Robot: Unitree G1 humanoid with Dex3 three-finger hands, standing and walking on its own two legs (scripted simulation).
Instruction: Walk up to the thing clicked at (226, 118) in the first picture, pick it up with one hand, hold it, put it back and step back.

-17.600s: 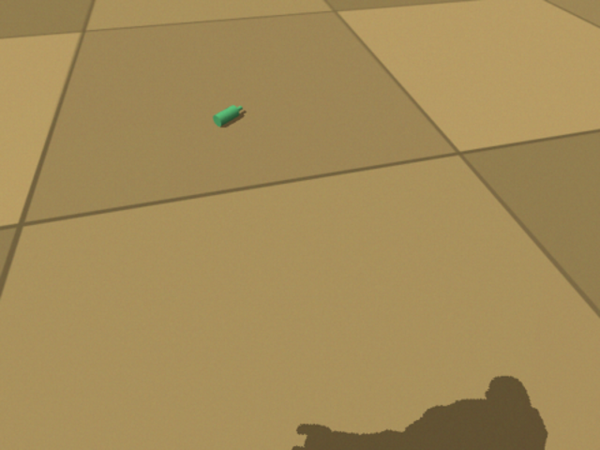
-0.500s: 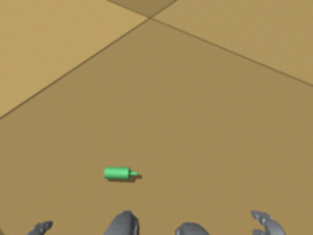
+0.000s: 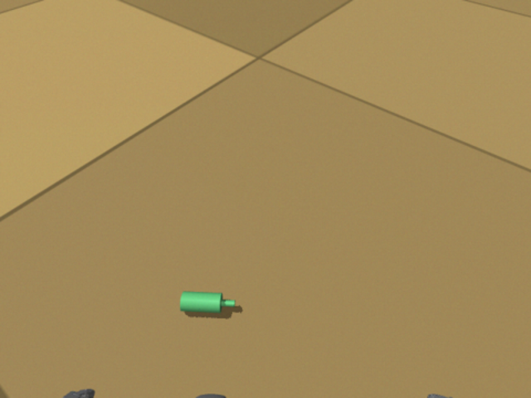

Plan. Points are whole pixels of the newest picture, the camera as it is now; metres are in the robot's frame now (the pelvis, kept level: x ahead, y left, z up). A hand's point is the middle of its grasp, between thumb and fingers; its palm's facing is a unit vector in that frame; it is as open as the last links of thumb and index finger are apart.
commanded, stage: walk up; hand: left
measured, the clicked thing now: (208, 302) +0.52 +0.22 -0.72
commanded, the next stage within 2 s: stand in 0.42 s
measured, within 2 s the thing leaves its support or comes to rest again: neither
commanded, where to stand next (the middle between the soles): +0.13 +0.00 m, yaw -1 degrees
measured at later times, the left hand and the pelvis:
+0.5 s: hand out of the picture +0.08 +0.26 -0.14, palm faces +0.01 -0.94 -0.33, open 7.4 cm; pelvis +0.01 +0.00 +0.02, yaw +0 degrees
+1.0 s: hand out of the picture +0.10 +0.25 -0.13, palm faces -0.01 -0.94 -0.34, open 7.4 cm; pelvis +0.02 +0.00 +0.02, yaw +0 degrees
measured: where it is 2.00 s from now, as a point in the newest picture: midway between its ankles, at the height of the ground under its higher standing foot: outside the picture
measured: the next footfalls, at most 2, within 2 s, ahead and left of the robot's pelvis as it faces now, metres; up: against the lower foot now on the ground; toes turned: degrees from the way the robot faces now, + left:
none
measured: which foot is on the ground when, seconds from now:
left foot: down 0.00-1.00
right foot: down 0.00-1.00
